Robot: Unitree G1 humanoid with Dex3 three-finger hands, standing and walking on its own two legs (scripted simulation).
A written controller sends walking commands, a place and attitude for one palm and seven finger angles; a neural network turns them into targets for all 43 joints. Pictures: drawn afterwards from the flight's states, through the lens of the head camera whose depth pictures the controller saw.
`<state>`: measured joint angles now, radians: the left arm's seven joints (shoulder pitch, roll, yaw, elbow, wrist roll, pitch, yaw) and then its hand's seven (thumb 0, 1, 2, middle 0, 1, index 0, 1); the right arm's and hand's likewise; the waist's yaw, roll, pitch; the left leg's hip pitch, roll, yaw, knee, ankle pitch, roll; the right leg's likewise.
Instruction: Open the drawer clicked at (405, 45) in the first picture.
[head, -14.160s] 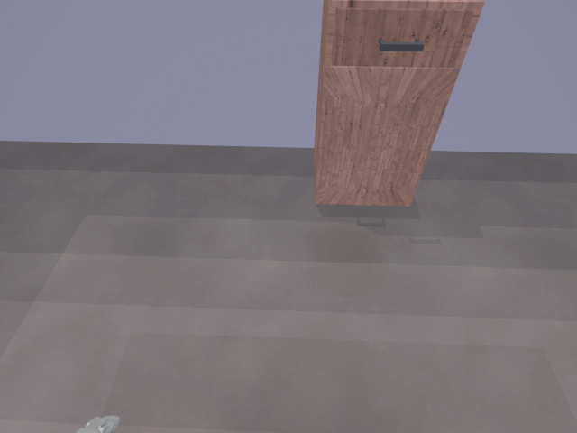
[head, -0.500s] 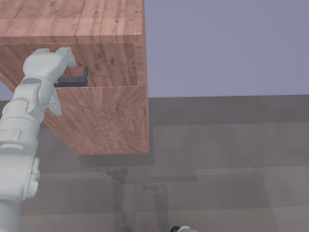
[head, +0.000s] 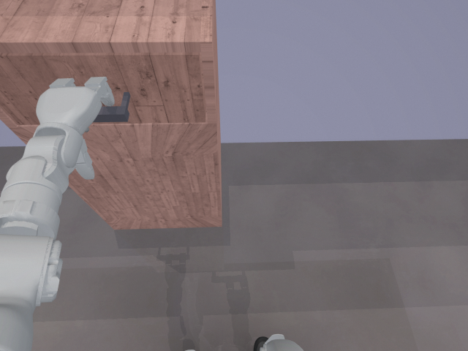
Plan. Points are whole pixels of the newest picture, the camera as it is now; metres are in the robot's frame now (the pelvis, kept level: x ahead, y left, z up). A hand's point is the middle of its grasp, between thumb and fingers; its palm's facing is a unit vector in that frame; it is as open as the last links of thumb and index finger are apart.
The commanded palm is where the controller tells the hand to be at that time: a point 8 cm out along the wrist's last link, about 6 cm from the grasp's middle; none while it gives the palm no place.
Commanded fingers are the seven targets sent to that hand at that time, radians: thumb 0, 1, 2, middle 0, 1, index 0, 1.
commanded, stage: lower the fingers behind the handle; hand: left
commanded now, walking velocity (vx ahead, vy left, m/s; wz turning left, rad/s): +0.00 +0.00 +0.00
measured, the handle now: (93, 106) +0.56 +0.26 +0.04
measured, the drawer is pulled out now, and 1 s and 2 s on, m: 0.00 0.00 0.00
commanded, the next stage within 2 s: close the thumb around the handle in 0.98 s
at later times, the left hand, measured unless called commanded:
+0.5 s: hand (95, 138) +0.50 +0.25 +0.02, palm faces -0.08 -0.04 -1.00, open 13.9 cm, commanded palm +0.49 +0.25 +0.07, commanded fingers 0.00 -0.50 0.30 -0.30 -1.20 -0.30 -1.20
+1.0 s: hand (92, 138) +0.50 +0.26 +0.02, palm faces -0.06 -0.05 -1.00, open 13.9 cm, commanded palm +0.48 +0.26 +0.07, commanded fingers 0.00 -0.50 0.30 -0.30 -1.20 -0.30 -1.20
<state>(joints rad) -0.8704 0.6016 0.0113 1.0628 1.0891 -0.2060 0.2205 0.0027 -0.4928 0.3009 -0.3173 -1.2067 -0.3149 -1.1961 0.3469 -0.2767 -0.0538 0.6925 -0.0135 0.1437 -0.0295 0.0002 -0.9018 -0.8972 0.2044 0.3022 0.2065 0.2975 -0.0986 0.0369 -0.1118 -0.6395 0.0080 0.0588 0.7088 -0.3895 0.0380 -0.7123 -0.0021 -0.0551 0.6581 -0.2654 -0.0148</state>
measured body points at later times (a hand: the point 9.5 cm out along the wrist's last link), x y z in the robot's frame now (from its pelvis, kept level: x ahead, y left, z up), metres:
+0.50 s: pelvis -0.01 +0.01 -0.02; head +0.12 +0.01 +0.41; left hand +0.50 +0.25 +0.08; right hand -0.04 -0.28 -0.14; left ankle -0.04 +0.09 -0.71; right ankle +0.02 -0.11 -0.71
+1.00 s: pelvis +0.00 +0.01 -0.02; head +0.12 +0.02 +0.42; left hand +0.49 +0.26 +0.08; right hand +0.00 -0.27 -0.14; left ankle -0.04 +0.09 -0.71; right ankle +0.02 -0.11 -0.71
